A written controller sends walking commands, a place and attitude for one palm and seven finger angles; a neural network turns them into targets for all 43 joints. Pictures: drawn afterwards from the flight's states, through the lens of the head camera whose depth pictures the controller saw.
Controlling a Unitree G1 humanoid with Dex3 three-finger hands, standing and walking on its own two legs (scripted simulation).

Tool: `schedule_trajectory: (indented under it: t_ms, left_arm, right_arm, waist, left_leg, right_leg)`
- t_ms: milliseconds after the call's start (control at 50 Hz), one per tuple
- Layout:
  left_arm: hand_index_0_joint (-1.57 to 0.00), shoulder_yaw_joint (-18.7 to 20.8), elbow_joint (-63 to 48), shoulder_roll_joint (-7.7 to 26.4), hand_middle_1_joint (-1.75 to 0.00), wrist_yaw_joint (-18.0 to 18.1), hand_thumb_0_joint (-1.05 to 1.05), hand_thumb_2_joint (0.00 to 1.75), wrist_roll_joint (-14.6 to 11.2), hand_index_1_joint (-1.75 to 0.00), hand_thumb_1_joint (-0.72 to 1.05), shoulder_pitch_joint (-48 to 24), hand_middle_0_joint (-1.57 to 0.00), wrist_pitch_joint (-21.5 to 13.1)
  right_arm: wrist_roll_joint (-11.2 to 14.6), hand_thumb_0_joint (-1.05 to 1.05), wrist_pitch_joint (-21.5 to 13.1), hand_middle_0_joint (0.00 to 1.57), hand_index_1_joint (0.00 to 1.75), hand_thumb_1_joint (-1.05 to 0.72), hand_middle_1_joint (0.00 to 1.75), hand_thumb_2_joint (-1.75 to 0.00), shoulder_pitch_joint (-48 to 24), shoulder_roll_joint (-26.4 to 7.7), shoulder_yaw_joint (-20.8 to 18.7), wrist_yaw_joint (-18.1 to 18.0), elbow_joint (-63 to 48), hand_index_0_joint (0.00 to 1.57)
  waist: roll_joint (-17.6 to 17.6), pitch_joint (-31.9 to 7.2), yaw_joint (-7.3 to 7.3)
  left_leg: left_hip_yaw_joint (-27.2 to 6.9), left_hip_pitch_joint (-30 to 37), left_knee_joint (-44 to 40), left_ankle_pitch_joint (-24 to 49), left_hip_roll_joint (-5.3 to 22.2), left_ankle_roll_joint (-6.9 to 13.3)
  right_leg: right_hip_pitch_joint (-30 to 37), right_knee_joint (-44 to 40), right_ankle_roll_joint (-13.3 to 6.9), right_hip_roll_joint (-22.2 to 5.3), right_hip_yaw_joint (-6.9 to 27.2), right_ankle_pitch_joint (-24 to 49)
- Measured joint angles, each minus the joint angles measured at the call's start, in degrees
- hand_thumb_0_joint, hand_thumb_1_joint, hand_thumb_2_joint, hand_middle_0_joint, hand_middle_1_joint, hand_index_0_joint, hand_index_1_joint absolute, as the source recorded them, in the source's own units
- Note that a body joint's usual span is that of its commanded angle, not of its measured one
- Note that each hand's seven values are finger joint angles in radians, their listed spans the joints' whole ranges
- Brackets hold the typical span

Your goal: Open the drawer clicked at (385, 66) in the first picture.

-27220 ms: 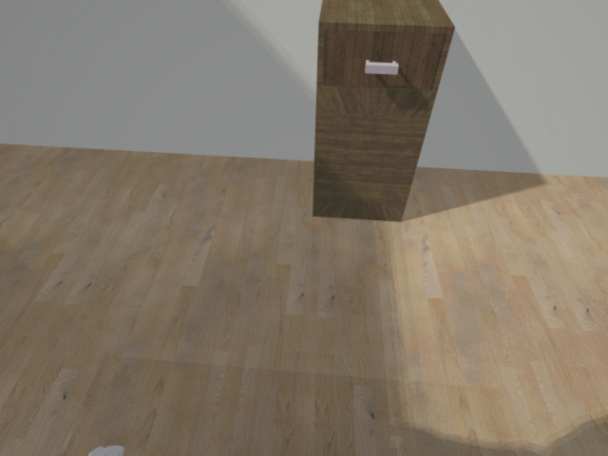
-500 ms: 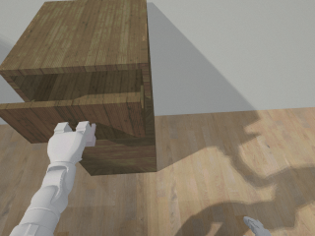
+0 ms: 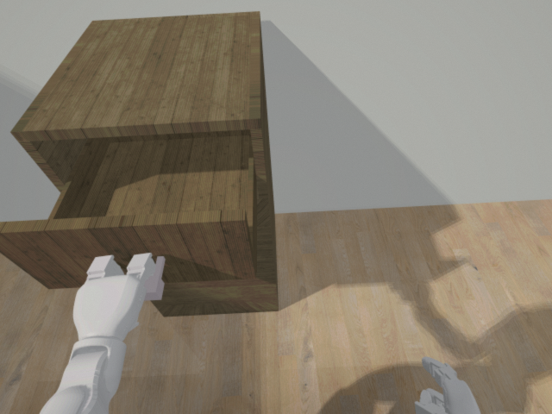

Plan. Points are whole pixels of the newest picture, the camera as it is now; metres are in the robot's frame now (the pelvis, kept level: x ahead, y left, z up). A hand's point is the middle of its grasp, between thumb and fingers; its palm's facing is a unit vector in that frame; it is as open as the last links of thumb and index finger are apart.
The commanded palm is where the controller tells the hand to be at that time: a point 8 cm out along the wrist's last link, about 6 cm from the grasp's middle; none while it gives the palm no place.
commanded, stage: pull the drawer open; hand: left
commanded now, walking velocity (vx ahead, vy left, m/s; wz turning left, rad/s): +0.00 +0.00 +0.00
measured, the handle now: (129, 276) +0.31 +0.26 +0.01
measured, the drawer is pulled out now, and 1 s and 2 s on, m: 0.19 0.30 0.30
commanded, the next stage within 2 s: open the thumb to release the handle in 1.16 s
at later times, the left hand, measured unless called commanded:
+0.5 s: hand (122, 342) +0.22 +0.24 -0.01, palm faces -0.02 -0.06 -1.00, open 6.0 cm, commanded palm +0.18 +0.26 +0.04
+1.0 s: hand (109, 393) +0.16 +0.24 -0.01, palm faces -0.03 -0.06 -1.00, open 6.0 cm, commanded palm +0.11 +0.25 +0.04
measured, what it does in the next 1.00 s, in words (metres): stands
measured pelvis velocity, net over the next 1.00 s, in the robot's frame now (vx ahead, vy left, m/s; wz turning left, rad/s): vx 0.00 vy -0.01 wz -0.01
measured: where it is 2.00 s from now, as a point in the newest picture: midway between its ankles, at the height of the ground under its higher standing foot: outside the picture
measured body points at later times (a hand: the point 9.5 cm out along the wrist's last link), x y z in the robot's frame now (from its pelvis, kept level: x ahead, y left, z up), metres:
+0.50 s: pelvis +0.00 -0.01 +0.00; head +0.03 -0.03 +0.45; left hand +0.22 +0.24 +0.04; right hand +0.19 -0.24 -0.11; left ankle -0.04 +0.11 -0.71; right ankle +0.00 -0.11 -0.71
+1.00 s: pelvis +0.00 -0.01 -0.01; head +0.03 -0.03 +0.44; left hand +0.15 +0.24 +0.04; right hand +0.21 -0.22 -0.11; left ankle -0.04 +0.11 -0.71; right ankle +0.00 -0.11 -0.71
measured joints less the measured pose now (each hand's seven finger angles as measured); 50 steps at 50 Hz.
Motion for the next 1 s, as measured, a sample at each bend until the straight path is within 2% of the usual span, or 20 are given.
schedule_trajectory:
  t_ms: [260, 420, 680, 1000]
  left_arm:
    - [-0.42, -0.4, -3.2, 0.1, -1.33, 0.2, 0.03, 0.81, 0.7, -1.35, 0.64, 3.4, -0.29, -0.9]
    - [-0.42, 0.3, -5.6, 0.0, -1.32, -0.1, 0.03, 0.79, 0.2, -1.35, 0.64, 6.6, -0.28, -0.7]
    - [-0.42, 0.8, -13.7, -0.1, -1.32, 1.5, 0.04, 0.77, 0.0, -1.34, 0.65, 16.6, -0.27, -0.9]
    - [-0.42, 0.6, -19.8, 0.2, -1.31, 3.6, 0.04, 0.76, 0.6, -1.34, 0.64, 25.5, -0.28, -2.5]
  right_arm:
    - [-0.3, 0.01, -0.5, 0.20, 0.30, -0.90, 0.30, -0.90, -2.1, 0.6, 1.0, -0.7, -0.3, 0.20]
    - [-0.3, 0.01, -0.8, 0.20, 0.30, -0.90, 0.30, -0.90, -2.2, 0.8, 1.0, -0.6, -0.5, 0.20]
    - [-0.9, 0.01, -0.7, 0.20, 0.30, -0.90, 0.30, -0.90, -2.0, 0.4, 0.7, 0.6, -1.3, 0.20]
    - [-1.6, 0.01, -0.2, 0.20, 0.30, -0.90, 0.30, -0.90, -3.4, 1.3, 1.5, 1.9, -3.0, 0.20]
  waist:
    - [-0.7, 1.2, 1.29]
    - [-0.5, 1.2, 1.11]
    - [-0.8, 0.9, 1.19]
    - [-0.8, 0.4, 2.63]
  left_leg:
    - [-0.5, 1.0, 0.4, 0.1, 0.0, -0.4]
    - [-0.1, 1.4, 0.2, 0.0, 0.2, -0.5]
    - [0.4, 1.0, 1.2, -0.9, 0.4, -0.5]
    - [0.2, -0.8, 4.7, -2.6, 0.3, -0.5]
  right_leg:
    - [1.0, 0.7, -0.4, 0.0, -0.5, -0.2]
    - [1.1, 0.8, -0.5, 0.2, -0.1, -0.3]
    - [0.4, 2.0, -0.5, 0.4, 0.4, -1.1]
    - [-1.4, 5.5, -0.6, 0.4, 0.2, -2.8]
